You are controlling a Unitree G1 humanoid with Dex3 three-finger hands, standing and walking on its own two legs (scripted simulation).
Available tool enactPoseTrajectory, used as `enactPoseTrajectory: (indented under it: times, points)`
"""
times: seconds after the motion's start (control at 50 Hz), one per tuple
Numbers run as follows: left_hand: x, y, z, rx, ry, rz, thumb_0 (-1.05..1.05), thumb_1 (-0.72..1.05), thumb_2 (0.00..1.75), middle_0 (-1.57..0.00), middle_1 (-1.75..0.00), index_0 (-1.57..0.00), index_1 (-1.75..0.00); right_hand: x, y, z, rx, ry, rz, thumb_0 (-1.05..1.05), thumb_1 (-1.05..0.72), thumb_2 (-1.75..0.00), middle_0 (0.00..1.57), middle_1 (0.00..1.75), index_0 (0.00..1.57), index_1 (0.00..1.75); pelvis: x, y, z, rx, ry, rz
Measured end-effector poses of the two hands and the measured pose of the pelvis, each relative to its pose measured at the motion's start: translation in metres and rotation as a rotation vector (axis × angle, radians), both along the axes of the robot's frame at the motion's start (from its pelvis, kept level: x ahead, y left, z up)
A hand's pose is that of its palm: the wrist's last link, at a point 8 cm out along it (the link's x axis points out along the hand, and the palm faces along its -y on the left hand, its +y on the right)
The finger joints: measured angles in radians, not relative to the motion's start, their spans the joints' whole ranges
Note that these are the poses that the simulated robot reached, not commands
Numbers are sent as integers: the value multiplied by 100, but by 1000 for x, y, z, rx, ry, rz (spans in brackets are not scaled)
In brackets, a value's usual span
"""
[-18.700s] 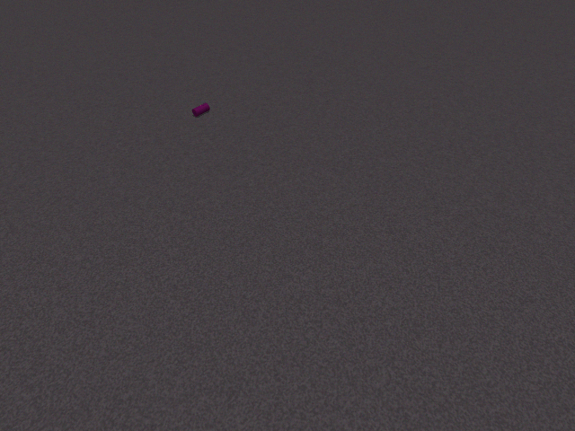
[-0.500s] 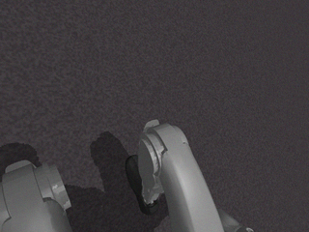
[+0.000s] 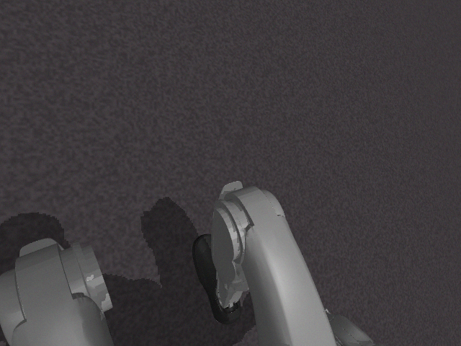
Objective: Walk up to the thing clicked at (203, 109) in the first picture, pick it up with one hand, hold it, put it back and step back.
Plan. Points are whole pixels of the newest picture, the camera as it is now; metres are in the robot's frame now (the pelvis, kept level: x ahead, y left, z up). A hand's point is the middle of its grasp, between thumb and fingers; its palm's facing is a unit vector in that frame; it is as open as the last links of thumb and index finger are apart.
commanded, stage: settle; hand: left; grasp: from above
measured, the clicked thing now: out of the picture +0.45 +0.33 -0.27
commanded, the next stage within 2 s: lift in 0.56 s
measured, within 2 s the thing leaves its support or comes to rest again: leaves its support in 0.02 s
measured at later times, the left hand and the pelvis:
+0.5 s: hand out of the picture +0.42 +0.34 -0.15, palm faces -0.49 -0.08 -0.87, open 7.7 cm; pelvis +0.00 -0.01 +0.03, yaw +5 degrees
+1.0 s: hand out of the picture +0.40 +0.34 -0.08, palm faces -0.48 -0.10 -0.87, open 7.8 cm; pelvis -0.01 -0.01 +0.07, yaw +7 degrees
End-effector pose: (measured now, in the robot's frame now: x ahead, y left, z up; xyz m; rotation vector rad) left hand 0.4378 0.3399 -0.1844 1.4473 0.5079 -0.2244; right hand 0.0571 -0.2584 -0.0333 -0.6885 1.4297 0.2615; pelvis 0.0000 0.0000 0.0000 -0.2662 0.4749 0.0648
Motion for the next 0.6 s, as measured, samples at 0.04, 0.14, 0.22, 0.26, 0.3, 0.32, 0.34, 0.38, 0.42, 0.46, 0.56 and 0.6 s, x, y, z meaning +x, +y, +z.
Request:
enactPoseTrajectory:
  times: [0.04,0.14,0.22,0.26,0.3,0.32,0.34,0.38,0.42,0.46,0.56,0.6]
  points:
    - [1,0,4,-2,-10,-2,2,35,9,-91,-19,-96,-16,1,-2,-1,1,1,-15,0,-91,-90,20,30,20,30,1,0,1,2,8,1]
    - [0,1,22,5,-42,-12,2,36,7,-92,-16,-97,-13,9,-6,-4,6,-16,-64,0,-91,-90,20,30,20,30,3,-1,5,10,41,9]
    - [-2,2,41,21,-40,-14,2,37,4,-94,-13,-99,-10,21,-8,-7,19,-49,-99,1,-91,-90,20,30,20,30,4,-2,10,20,67,18]
    - [-3,3,50,29,-28,-10,2,37,3,-95,-12,-100,-9,27,-9,-9,30,-66,-110,1,-91,-90,20,30,20,30,4,-2,13,27,77,23]
    - [-4,3,59,39,-8,-10,2,37,2,-96,-11,-101,-7,32,-9,-11,40,-81,-117,1,-91,-90,20,30,20,30,3,-3,16,33,85,28]
    - [-5,3,64,42,0,-11,2,37,2,-96,-10,-101,-7,34,-9,-12,45,-88,-120,0,-91,-90,20,30,20,30,3,-4,17,37,88,30]
    - [-5,3,68,44,8,-11,2,37,2,-97,-10,-102,-6,36,-9,-12,49,-94,-121,0,-91,-90,20,30,20,30,2,-4,19,40,90,32]
    - [-7,3,76,46,21,-12,2,36,1,-98,-8,-103,-6,39,-10,-13,56,-104,-127,0,-91,-90,20,30,20,30,1,-5,22,46,93,35]
    - [-8,2,83,42,31,-12,2,36,1,-99,-8,-103,-5,40,-10,-14,59,-111,-132,0,-91,-90,20,30,20,30,0,-6,25,52,95,39]
    - [-9,1,88,39,42,-18,2,35,1,-99,-7,-104,-4,40,-11,-13,57,-115,-137,0,-91,-90,20,30,20,30,-2,-7,27,56,94,42]
    - [-12,-1,98,25,44,-37,1,35,2,-101,-5,-105,-3,33,-16,-10,32,-111,-160,0,-91,-90,20,30,20,30,-5,-9,31,64,90,46]
    - [-12,-1,102,23,37,-47,1,34,3,-101,-5,-105,-3,29,-19,-9,16,-105,-171,0,-91,-90,20,30,20,30,-6,-9,32,65,91,47]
